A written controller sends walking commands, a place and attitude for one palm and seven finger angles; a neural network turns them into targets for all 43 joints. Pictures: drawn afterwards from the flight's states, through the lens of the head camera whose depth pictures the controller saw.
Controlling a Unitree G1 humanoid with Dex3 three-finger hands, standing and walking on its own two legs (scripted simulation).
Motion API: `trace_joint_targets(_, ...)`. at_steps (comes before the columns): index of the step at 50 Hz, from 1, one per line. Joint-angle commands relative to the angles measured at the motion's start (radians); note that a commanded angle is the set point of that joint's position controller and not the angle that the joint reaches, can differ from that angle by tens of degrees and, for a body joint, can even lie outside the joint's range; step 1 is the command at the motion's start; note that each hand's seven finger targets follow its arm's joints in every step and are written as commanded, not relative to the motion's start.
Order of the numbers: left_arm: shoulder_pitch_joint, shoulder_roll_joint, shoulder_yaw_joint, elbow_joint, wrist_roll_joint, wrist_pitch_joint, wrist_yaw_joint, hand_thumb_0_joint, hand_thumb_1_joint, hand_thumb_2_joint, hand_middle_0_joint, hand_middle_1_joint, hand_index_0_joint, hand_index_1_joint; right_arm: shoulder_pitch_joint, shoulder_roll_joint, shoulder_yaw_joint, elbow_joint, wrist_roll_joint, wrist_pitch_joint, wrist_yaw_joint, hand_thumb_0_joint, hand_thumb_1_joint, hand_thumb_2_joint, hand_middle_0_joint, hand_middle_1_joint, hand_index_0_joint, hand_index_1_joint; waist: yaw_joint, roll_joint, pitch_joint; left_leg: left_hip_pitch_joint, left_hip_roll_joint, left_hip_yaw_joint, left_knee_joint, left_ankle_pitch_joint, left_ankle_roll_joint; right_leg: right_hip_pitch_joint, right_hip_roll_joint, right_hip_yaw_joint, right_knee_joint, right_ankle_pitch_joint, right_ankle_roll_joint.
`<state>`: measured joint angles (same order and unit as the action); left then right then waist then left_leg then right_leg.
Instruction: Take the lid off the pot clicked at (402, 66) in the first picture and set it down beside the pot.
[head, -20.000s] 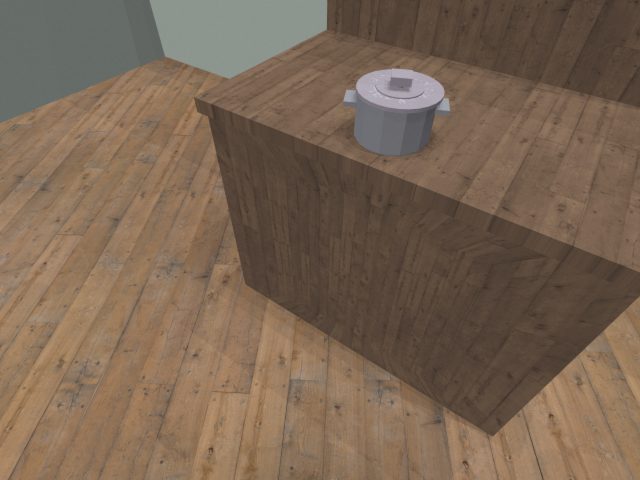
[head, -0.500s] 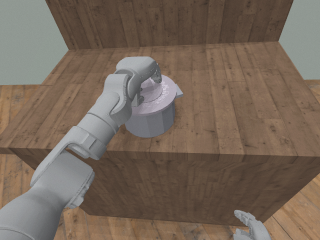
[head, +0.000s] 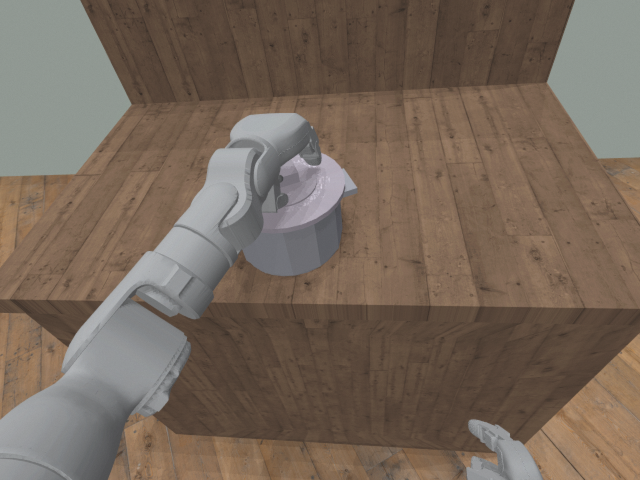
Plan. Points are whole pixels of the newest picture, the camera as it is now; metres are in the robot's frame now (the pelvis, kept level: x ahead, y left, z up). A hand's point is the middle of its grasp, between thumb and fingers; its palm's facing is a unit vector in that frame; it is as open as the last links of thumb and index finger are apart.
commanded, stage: close the fingers and squeeze the knob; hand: left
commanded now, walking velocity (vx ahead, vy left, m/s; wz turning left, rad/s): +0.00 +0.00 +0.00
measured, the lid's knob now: (280, 172) +0.47 +0.05 +0.15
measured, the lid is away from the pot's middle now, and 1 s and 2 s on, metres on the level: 0.00 0.01 0.02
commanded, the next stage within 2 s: lift the lid straight up in 1.28 s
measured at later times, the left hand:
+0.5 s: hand (273, 178) +0.44 +0.06 +0.17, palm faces -0.21 -0.02 -0.98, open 7.7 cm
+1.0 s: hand (273, 176) +0.44 +0.06 +0.17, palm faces -0.22 -0.01 -0.98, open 6.9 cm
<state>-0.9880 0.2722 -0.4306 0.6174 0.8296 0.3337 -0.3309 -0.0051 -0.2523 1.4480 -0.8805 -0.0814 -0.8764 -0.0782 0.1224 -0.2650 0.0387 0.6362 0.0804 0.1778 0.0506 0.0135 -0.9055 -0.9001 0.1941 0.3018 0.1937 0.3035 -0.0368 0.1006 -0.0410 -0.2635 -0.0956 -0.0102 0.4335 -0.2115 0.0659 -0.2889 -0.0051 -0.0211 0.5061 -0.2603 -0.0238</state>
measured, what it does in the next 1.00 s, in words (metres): stands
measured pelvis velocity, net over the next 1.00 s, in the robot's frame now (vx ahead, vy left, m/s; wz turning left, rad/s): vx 0.00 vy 0.01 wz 0.00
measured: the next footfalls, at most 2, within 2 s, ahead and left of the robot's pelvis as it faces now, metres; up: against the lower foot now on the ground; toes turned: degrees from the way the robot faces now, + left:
none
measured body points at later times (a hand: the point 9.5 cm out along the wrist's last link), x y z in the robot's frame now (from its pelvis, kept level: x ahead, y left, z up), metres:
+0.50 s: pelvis +0.00 +0.00 +0.00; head +0.01 -0.05 +0.45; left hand +0.44 +0.06 +0.23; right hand +0.17 -0.23 -0.12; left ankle +0.01 +0.08 -0.74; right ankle +0.00 -0.10 -0.74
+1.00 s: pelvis +0.00 +0.01 +0.00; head +0.01 -0.04 +0.45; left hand +0.45 +0.06 +0.23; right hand +0.15 -0.23 -0.13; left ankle +0.01 +0.08 -0.74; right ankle +0.00 -0.10 -0.74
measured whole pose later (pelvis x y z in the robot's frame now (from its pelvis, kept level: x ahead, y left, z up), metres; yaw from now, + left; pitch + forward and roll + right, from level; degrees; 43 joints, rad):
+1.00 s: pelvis +0.00 +0.01 +0.00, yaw +0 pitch +3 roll +1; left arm -1.02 0.27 -0.43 0.66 0.84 0.34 -0.35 -0.03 0.16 1.03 -0.71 -0.75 -0.82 -0.84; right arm 0.15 -0.27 0.03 0.64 0.08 0.16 0.05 0.01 -0.91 -0.90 0.19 0.30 0.19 0.30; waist -0.04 0.10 -0.04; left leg -0.27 -0.10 -0.01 0.43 -0.21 0.07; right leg -0.29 -0.01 -0.02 0.50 -0.26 -0.02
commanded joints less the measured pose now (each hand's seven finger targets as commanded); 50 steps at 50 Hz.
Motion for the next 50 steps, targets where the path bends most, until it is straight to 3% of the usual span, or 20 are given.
trace_joint_targets(1,-0.551,0.202,0.136,-0.217,0.030,-0.009,0.048,0.000,-0.131,1.337,-0.918,-0.081,-0.918,-0.081,-0.130,-0.075,-0.034,-0.160,-0.004,-0.052,-0.002,0.000,-0.900,-0.900,0.200,0.300,0.200,0.300,0.005,-0.163,-0.417,0.126,0.033,-0.033,-0.022,0.223,0.000,0.187,-0.006,0.014,-0.030,0.341,-0.020)
trace_joint_targets(4,-0.497,0.161,0.113,-0.133,0.030,0.012,0.040,0.000,-0.091,1.314,-0.823,-0.341,-0.823,-0.341,-0.121,-0.078,-0.033,-0.147,-0.001,-0.042,-0.002,0.000,-0.900,-0.900,0.200,0.300,0.200,0.300,-0.002,-0.198,-0.331,0.094,0.036,-0.023,-0.027,0.197,0.000,0.148,-0.003,0.006,-0.045,0.323,-0.018)
trace_joint_targets(5,-0.474,0.185,0.148,-0.144,0.007,0.004,0.043,0.000,-0.078,1.305,-0.810,-0.385,-0.810,-0.385,-0.111,-0.092,-0.038,-0.149,-0.003,-0.038,-0.003,0.000,-0.900,-0.900,0.200,0.300,0.200,0.300,-0.001,-0.197,-0.334,0.085,0.035,-0.026,-0.024,0.200,0.002,0.163,-0.011,0.008,-0.047,0.335,-0.020)
trace_joint_targets(6,-0.501,0.206,0.149,-0.148,0.029,0.005,0.041,0.000,-0.065,1.297,-0.801,-0.424,-0.801,-0.424,-0.127,-0.084,-0.029,-0.151,-0.002,-0.039,-0.004,0.000,-0.900,-0.900,0.200,0.300,0.200,0.300,0.005,-0.197,-0.351,0.081,0.035,-0.021,-0.032,0.191,-0.001,0.176,-0.008,0.013,-0.041,0.328,-0.017)
trace_joint_targets(11,-0.497,0.208,0.146,-0.221,0.027,0.000,0.035,0.000,0.003,1.249,-0.774,-0.569,-0.774,-0.569,-0.136,-0.077,-0.035,-0.164,-0.004,-0.048,0.000,0.000,-0.900,-0.900,0.200,0.300,0.200,0.300,0.010,-0.182,-0.403,0.112,0.032,-0.026,-0.020,0.231,0.004,0.205,-0.009,0.018,-0.037,0.370,-0.017)
trace_joint_targets(12,-0.478,0.228,0.160,-0.196,0.030,0.003,0.034,0.000,0.017,1.239,-0.772,-0.592,-0.772,-0.592,-0.138,-0.082,-0.033,-0.161,-0.001,-0.045,-0.001,0.000,-0.900,-0.900,0.200,0.300,0.200,0.300,0.010,-0.186,-0.374,0.096,0.034,-0.021,-0.020,0.227,0.003,0.200,-0.008,0.017,-0.039,0.374,-0.017)
trace_joint_targets(15,-0.477,0.119,0.081,-0.218,0.001,0.002,0.025,0.000,0.059,1.205,-0.768,-0.654,-0.768,-0.654,-0.138,-0.083,-0.041,-0.165,0.006,-0.039,0.004,0.000,-0.900,-0.900,0.200,0.300,0.200,0.300,-0.011,-0.180,-0.337,0.111,0.035,-0.025,-0.016,0.221,0.003,0.146,-0.011,0.006,-0.047,0.349,-0.019)
trace_joint_targets(17,-0.497,0.208,0.144,-0.200,0.024,0.010,0.029,0.000,0.088,1.181,-0.768,-0.690,-0.768,-0.690,-0.138,-0.083,-0.034,-0.156,0.001,-0.039,0.000,0.000,-0.900,-0.900,0.200,0.300,0.200,0.300,0.004,-0.181,-0.352,0.102,0.033,-0.021,-0.023,0.194,0.004,0.169,-0.005,0.012,-0.047,0.331,-0.016)
trace_joint_targets(20,-0.503,0.198,0.142,-0.194,0.006,0.005,0.033,0.000,0.132,1.142,-0.772,-0.738,-0.772,-0.738,-0.126,-0.091,-0.035,-0.154,0.001,-0.040,-0.008,0.000,-0.900,-0.900,0.200,0.300,0.200,0.300,-0.004,-0.184,-0.355,0.090,0.032,-0.025,-0.021,0.202,0.005,0.179,-0.013,0.014,-0.047,0.348,-0.017)
trace_joint_targets(22,-0.498,0.246,0.170,-0.140,0.032,0.010,0.033,0.000,0.161,1.114,-0.776,-0.766,-0.776,-0.766,-0.131,-0.086,-0.028,-0.149,-0.001,-0.044,-0.014,0.000,-0.900,-0.900,0.200,0.300,0.200,0.300,0.006,-0.199,-0.344,0.072,0.033,-0.016,-0.030,0.178,0.005,0.188,-0.010,0.020,-0.049,0.331,-0.013)
trace_joint_targets(25,-0.532,0.143,0.093,-0.191,0.005,0.002,0.027,0.000,0.207,1.069,-0.784,-0.804,-0.784,-0.804,-0.128,-0.083,-0.036,-0.161,0.003,-0.050,-0.010,0.000,-0.900,-0.900,0.200,0.300,0.200,0.300,-0.014,-0.169,-0.357,0.109,0.029,-0.029,-0.019,0.195,0.007,0.154,-0.012,0.012,-0.048,0.329,-0.017)
trace_joint_targets(27,-0.525,0.248,0.171,-0.154,0.034,0.009,0.030,0.000,0.237,1.036,-0.792,-0.826,-0.792,-0.826,-0.126,-0.085,-0.031,-0.152,-0.003,-0.053,-0.013,0.000,-0.900,-0.900,0.200,0.300,0.200,0.300,0.005,-0.180,-0.390,0.103,0.029,-0.027,-0.019,0.197,0.007,0.194,-0.007,0.021,-0.044,0.339,-0.016)
trace_joint_targets(30,-0.526,0.161,0.108,-0.157,0.009,0.004,0.021,0.000,0.285,0.984,-0.805,-0.856,-0.805,-0.856,-0.112,-0.089,-0.036,-0.152,0.001,-0.052,-0.012,0.000,-0.900,-0.900,0.200,0.300,0.200,0.300,-0.016,-0.179,-0.352,0.104,0.029,-0.032,-0.017,0.209,0.007,0.155,-0.011,0.009,-0.048,0.345,-0.018)
trace_joint_targets(33,-0.538,0.225,0.153,-0.148,0.037,0.008,0.019,0.000,0.334,0.925,-0.820,-0.882,-0.820,-0.882,-0.112,-0.086,-0.031,-0.146,-0.002,-0.055,-0.015,0.000,-0.900,-0.900,0.200,0.300,0.200,0.300,-0.001,-0.193,-0.365,0.102,0.031,-0.028,-0.027,0.207,0.005,0.181,-0.006,0.013,-0.045,0.349,-0.016)
trace_joint_targets(35,-0.507,0.158,0.110,-0.180,0.010,0.000,0.015,0.000,0.308,0.994,-0.807,-0.842,-0.833,-0.860,-0.109,-0.088,-0.040,-0.157,-0.001,-0.056,-0.008,0.000,-0.900,-0.900,0.200,0.300,0.200,0.300,-0.011,-0.163,-0.370,0.130,0.029,-0.039,-0.012,0.256,0.008,0.162,-0.010,0.007,-0.044,0.374,-0.022)
trace_joint_targets(37,-0.510,0.202,0.138,-0.142,0.034,0.010,0.014,0.000,0.303,1.032,-0.800,-0.823,-0.848,-0.856,-0.111,-0.085,-0.034,-0.148,-0.001,-0.053,-0.006,0.000,-0.900,-0.900,0.200,0.300,0.200,0.300,-0.003,-0.190,-0.356,0.111,0.033,-0.034,-0.021,0.230,0.005,0.168,-0.002,0.005,-0.045,0.359,-0.018)
trace_joint_targets(39,-0.533,0.175,0.115,-0.103,0.032,0.017,0.013,0.000,0.312,1.053,-0.797,-0.814,-0.864,-0.861,-0.102,-0.088,-0.031,-0.136,0.002,-0.049,-0.011,0.000,-0.900,-0.900,0.200,0.300,0.200,0.300,-0.014,-0.201,-0.309,0.092,0.034,-0.029,-0.032,0.189,0.003,0.137,-0.001,0.000,-0.053,0.321,-0.016)
trace_joint_targets(45,-0.559,0.131,0.094,-0.126,0.014,0.001,0.027,0.000,0.356,1.088,-0.809,-0.813,-0.905,-0.881,-0.086,-0.095,-0.040,-0.139,-0.003,-0.050,-0.011,0.000,-0.900,-0.900,0.200,0.300,0.200,0.300,-0.020,-0.157,-0.340,0.132,0.037,-0.048,-0.027,0.200,0.002,0.106,-0.004,-0.006,-0.045,0.285,-0.027)
trace_joint_targets(46,-0.583,0.183,0.126,-0.153,0.037,-0.001,0.031,0.000,0.363,1.093,-0.813,-0.814,-0.912,-0.884,-0.092,-0.086,-0.036,-0.144,-0.004,-0.055,-0.007,0.000,-0.900,-0.900,0.200,0.300,0.200,0.300,-0.006,-0.145,-0.400,0.150,0.037,-0.049,-0.027,0.214,-0.001,0.139,0.001,0.001,-0.036,0.295,-0.025)
trace_joint_targets(50,-0.533,0.146,0.113,-0.158,0.006,-0.002,0.034,0.000,0.394,1.112,-0.830,-0.820,-0.939,-0.898,-0.092,-0.093,-0.044,-0.148,-0.005,-0.055,-0.001,0.000,-0.900,-0.900,0.200,0.300,0.200,0.300,-0.012,-0.184,-0.379,0.146,0.039,-0.055,-0.017,0.255,0.001,0.140,-0.002,-0.003,-0.041,0.336,-0.027)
